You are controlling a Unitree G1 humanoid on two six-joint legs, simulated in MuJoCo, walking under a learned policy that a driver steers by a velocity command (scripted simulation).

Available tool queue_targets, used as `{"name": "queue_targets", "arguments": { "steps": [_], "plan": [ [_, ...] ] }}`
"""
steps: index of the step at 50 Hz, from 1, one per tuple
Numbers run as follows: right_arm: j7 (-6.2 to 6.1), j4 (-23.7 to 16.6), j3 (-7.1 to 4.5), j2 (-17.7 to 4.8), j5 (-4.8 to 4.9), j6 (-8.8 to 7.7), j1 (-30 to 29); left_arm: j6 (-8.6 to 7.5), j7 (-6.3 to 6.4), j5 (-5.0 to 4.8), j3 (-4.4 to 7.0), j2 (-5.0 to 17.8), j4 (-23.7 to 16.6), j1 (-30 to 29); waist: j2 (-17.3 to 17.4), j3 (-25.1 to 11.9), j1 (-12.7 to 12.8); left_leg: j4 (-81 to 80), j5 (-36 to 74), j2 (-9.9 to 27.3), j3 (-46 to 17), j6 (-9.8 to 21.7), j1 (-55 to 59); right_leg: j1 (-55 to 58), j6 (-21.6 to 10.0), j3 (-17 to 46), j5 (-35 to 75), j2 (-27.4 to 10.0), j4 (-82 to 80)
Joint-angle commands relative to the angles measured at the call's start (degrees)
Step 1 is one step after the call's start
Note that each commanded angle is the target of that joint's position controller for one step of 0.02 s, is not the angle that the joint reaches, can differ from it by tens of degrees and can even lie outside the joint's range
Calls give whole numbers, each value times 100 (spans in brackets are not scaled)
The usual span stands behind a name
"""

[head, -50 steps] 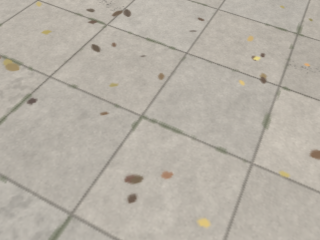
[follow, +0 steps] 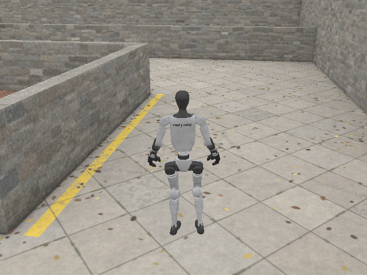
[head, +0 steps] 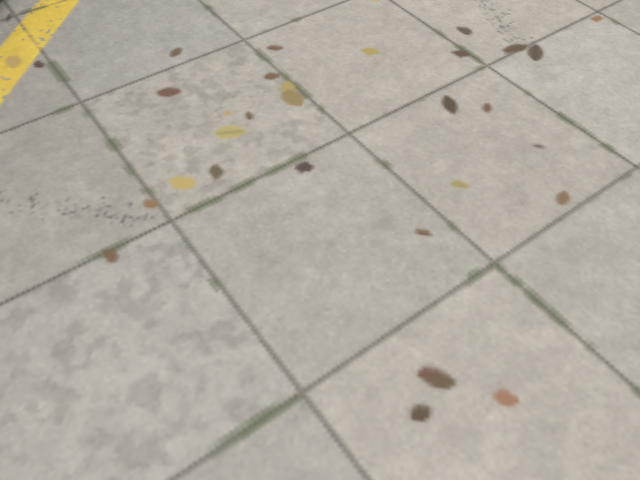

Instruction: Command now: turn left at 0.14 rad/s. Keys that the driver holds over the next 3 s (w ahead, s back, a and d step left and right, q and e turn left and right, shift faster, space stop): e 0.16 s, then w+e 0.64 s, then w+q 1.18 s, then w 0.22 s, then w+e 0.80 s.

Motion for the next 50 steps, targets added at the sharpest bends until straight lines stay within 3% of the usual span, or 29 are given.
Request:
{"name": "queue_targets", "arguments": {
  "steps": [1, 2, 3, 4, 5, 7, 8, 10, 12, 14, 16, 17, 18, 19, 20, 21, 24, 29, 32, 34, 36, 37, 38, 39, 40, 42, 43, 45, 50],
  "plan": [
    [5, -263, -7, -335, -3, -64, -138, -160, -121, 82, -16, 226, -277, 132, 589, -824, 181, -417, 1503, 1422, -1182, 557, 441, 1032, -219, -45, 1317, -237, -1659],
    [22, -104, 44, -190, -99, -119, 224, -170, -127, 183, -34, 362, -296, 50, 251, -812, -6, -280, 811, 1159, -856, 245, 274, 1432, -390, 417, 2099, -598, -1816],
    [38, -17, 31, -242, -248, -179, 707, -160, -105, 216, -13, 734, -420, -180, -669, -779, -461, 150, -527, 645, -254, -48, 168, 1427, -783, 1120, 3129, -1206, -1706],
    [43, 4, 0, -336, -252, -205, 694, -150, -111, 245, -84, 585, -395, -478, -951, -560, -577, -164, -773, 579, 76, -310, 435, 695, -1326, 1340, 2422, -1408, -1779],
    [21, 51, -36, -528, -267, -222, 417, -151, -137, 158, -89, 496, -417, -536, -815, -385, -363, -306, -408, 612, 150, -422, 616, 496, -1234, 1243, 1443, -1094, -1875],
    [-37, -13, -105, -620, -175, -195, -70, -160, -133, 63, -36, 778, -324, -256, -819, -267, -78, -117, -97, 545, 269, -389, 583, 447, -977, 1200, 957, -835, -1870],
    [-55, -54, -106, -593, -164, -184, -63, -165, -112, 31, -13, 887, -322, -246, -891, -215, -76, -105, -47, 550, 319, -390, 485, 473, -1003, 1353, 1016, -877, -1850],
    [-56, -40, -70, -397, -143, -244, -1, -111, -22, -4, -58, 764, -293, -79, -887, -389, -46, -30, -716, 409, 629, -387, 410, 565, -1102, 1534, -263, -784, -1896],
    [-24, -61, -73, -271, -74, -374, -68, -30, 42, -45, -40, 823, -288, 163, -862, -169, 52, 217, -1280, 314, 888, -361, 62, 446, -1332, 1986, -1766, -830, -2088],
    [32, -51, -82, -197, -1, -564, -14, 3, 74, -69, -17, 870, -349, 191, -912, 26, 8, 87, -1184, 427, 883, -285, -8, 315, -1475, 2371, -2136, -889, -2130],
    [73, 80, -152, -305, 32, -734, 403, 14, 76, -93, -41, 749, -560, -130, -637, -43, -257, -418, -1102, 719, 584, -87, 845, -336, -1310, 2117, -1858, -571, -1728],
    [65, 175, -234, -546, 23, -784, 790, -13, 62, -110, -102, 532, -743, -393, -87, -60, -438, -914, -1603, 1209, -132, 170, 1534, -1074, -1042, 1530, -1528, -154, -941],
    [67, 329, -329, -870, -4, -809, 1319, -70, 37, -148, -172, 258, -890, -534, 747, -86, -552, -1610, -2300, 2046, -1447, 593, 2250, -1955, -753, 644, -1153, 389, 408],
    [100, 400, -387, -1056, -45, -820, 1370, -134, 14, -146, -131, 443, -1032, -614, 1098, 304, -477, -1808, -2033, 2880, -2432, 1074, 2241, -2791, -690, 460, -1450, 184, 1314],
    [64, 349, -325, -787, -29, -829, 1250, -179, -19, -143, -68, 621, -957, -424, 658, 372, -343, -1701, -1578, 2979, -2205, 1178, 2272, -3058, -658, 546, -1261, -138, 1960],
    [26, 324, -277, -610, -7, -820, 1198, -196, -68, -166, -64, 581, -872, -288, 454, 299, -299, -1691, -1260, 2806, -1734, 1043, 2437, -3202, -640, 531, -902, -262, 2237],
    [1, 346, -234, -571, -25, -754, 1163, -222, -242, -159, -121, 367, -932, -491, 426, 268, -383, -1850, 235, 2325, -344, 682, 2336, -3226, -509, 155, -18, -501, 2327],
    [9, 435, -250, -828, 28, -707, 1205, -261, -474, -121, -289, 52, -1283, -1040, 433, 280, -521, -1965, 1183, 1985, 1045, 546, 1519, -2176, -327, -507, 1156, -542, 867],
    [44, 559, -291, -1040, 97, -691, 1355, -260, -532, -134, -244, 221, -1387, -1137, 531, 296, -447, -1886, 1765, 2148, 1368, 432, 1442, -1486, -546, -821, 1254, -345, 247],
    [39, 593, -318, -1146, 124, -669, 1336, -229, -516, -109, -116, 473, -1391, -851, 664, -2, -135, -1191, 3789, 2207, 1697, 275, 1656, -821, -837, -1035, 1000, -20, 38],
    [-11, 553, -302, -1146, 115, -636, 1331, -149, -423, -127, 184, 957, -1030, 639, 585, -890, 723, 783, 4986, 2014, 2098, -14, 1089, 1340, -1237, -1122, 1111, 408, -228],
    [-39, 402, -215, -964, -1, -688, 1333, -58, -300, -158, 338, 1271, -830, 1634, 139, -1343, 1173, 2477, 3168, 1809, 2071, -250, -316, 3005, -1500, -122, 949, -118, -231],
    [43, 24, 60, -76, -152, -814, 1953, -98, -263, -120, 375, 1937, -915, 1450, -1542, -2193, 351, 4602, -2105, 687, 1506, -551, -2342, 4427, -2571, 3641, -698, -1863, -1177],
    [103, -9, -49, -737, 51, -979, 1256, -170, -277, -108, 260, 1394, -1029, 1588, -822, -2545, 894, 5168, -1949, 725, 408, -479, -2826, 4364, -2623, 4658, -1693, -2016, -2105],
    [120, -189, -113, -920, 266, -1039, 726, -241, -282, -47, 176, 1132, -908, 1339, -637, -1464, 814, 5052, -1322, 951, 546, -397, -3259, 3617, -2341, 3796, -1341, -1857, -2245],
    [53, -4, -68, -776, 109, -1047, 796, -309, -283, 10, 58, 764, -932, 637, -85, -696, 291, 4206, -494, 1464, 696, -362, -2574, 1914, -2052, 2282, 341, -1442, -2189],
    [70, 94, -82, -767, 77, -962, 982, -338, -284, 108, -5, 596, -958, 431, -279, -615, 68, 4037, -285, 1627, 659, -364, -2145, 1380, -1997, 1806, 984, -1267, -2307],
    [93, 271, -58, -611, 65, -795, 1200, -427, -287, 107, -32, 510, -813, 358, -390, -581, -76, 3835, -140, 1683, 776, -456, -1772, 848, -2041, 1265, 1688, -1178, -2544],
    [89, 134, 1, -386, 32, -689, 476, -558, -237, 87, -41, 588, -376, 647, -266, -47, 143, 2488, 1368, 1646, 825, -555, -2281, 748, -1748, 122, 2259, -928, -2897]
  ]
}}
Next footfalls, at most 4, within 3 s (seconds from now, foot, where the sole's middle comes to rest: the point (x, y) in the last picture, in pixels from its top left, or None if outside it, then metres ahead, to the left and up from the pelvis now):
0.04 right None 0.05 -0.14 -0.78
0.74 right None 0.30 -0.27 -0.78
1.28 left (419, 380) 0.68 -0.22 -0.78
1.74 right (518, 297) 0.90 -0.49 -0.78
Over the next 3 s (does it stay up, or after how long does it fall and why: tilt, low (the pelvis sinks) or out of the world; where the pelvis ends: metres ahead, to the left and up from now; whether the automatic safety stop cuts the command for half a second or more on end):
stays up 1.41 -0.34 0.00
